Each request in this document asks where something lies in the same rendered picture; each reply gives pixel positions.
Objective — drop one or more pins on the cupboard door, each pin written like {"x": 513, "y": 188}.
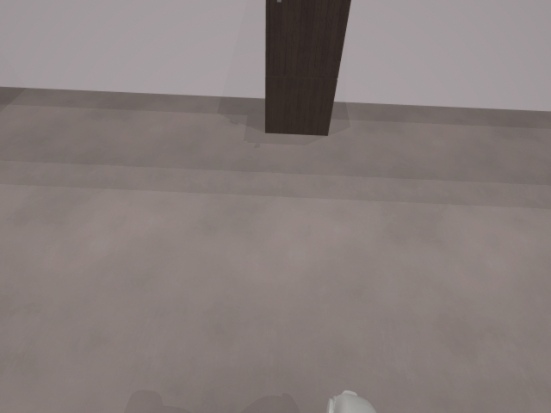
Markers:
{"x": 304, "y": 36}

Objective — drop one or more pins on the robot right thigh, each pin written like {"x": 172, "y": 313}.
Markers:
{"x": 348, "y": 403}

